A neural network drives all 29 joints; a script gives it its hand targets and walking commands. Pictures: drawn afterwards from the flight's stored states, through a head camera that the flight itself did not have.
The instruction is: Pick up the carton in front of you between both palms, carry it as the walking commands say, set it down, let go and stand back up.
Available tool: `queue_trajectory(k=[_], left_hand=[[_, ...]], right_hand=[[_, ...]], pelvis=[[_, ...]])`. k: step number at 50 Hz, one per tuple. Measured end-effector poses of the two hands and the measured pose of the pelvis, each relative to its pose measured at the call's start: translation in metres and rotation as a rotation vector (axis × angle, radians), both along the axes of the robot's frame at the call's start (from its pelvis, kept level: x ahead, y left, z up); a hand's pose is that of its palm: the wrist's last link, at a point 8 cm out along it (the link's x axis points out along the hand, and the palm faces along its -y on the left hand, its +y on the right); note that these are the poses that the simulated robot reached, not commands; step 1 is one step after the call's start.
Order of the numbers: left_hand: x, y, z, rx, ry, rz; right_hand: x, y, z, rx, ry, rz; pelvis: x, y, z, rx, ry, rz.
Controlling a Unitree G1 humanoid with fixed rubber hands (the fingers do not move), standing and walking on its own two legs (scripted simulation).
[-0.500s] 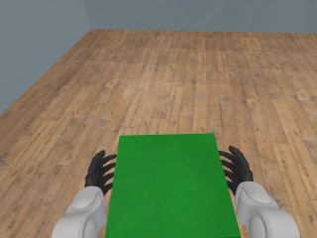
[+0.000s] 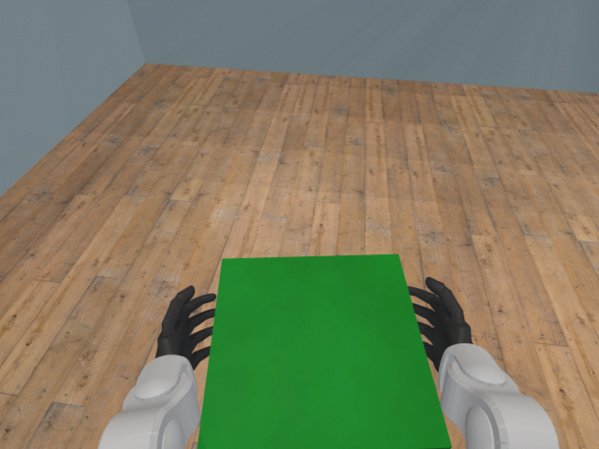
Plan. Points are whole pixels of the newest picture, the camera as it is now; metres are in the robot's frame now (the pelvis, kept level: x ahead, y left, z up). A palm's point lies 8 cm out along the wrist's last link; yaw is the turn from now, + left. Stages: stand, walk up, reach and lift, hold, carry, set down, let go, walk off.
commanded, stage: carry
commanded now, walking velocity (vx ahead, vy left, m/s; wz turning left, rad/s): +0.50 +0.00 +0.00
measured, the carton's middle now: (312, 379) +0.22 +0.00 +0.01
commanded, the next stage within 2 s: none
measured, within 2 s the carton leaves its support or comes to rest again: neither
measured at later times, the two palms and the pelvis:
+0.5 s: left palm (226, 181) +0.51 +0.13 +0.10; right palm (406, 179) +0.52 -0.17 +0.10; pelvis +0.29 -0.02 +0.00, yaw +1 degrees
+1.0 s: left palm (233, 157) +0.60 +0.13 +0.08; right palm (396, 160) +0.59 -0.17 +0.08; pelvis +0.37 -0.01 -0.01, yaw -3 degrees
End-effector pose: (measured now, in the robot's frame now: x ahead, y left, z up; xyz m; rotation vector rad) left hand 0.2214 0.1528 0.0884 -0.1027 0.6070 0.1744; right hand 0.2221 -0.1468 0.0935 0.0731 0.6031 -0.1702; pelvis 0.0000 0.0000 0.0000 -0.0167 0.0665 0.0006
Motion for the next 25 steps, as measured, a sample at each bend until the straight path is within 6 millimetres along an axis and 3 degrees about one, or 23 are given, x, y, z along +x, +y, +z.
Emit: queue_trajectory(k=[5, 9, 17, 21, 25], left_hand=[[0.081, -0.020, -0.012, 0.025, -0.020, 0.020], [0.129, -0.028, -0.020, 0.037, 0.062, 0.047], [0.207, -0.032, 0.005, 0.053, 0.058, 0.064], [0.252, -0.032, 0.015, 0.051, 0.009, 0.028], [0.294, -0.023, 0.011, 0.030, -0.018, 0.000]], right_hand=[[0.086, -0.020, -0.022, 0.035, -0.021, 0.013], [0.143, -0.028, -0.032, 0.048, 0.062, 0.039], [0.226, -0.032, -0.013, 0.064, 0.056, 0.060], [0.260, -0.032, -0.001, 0.060, 0.007, 0.025], [0.295, -0.024, 0.002, 0.035, -0.020, 0.000]], pelvis=[[0.083, -0.022, -0.025, 0.009, -0.018, 0.028], [0.128, -0.035, -0.017, 0.015, -0.011, 0.047], [0.205, -0.041, 0.008, 0.052, 0.004, 0.032], [0.245, -0.033, 0.008, 0.043, 0.002, 0.022], [0.289, -0.021, -0.002, 0.016, -0.016, 0.011]])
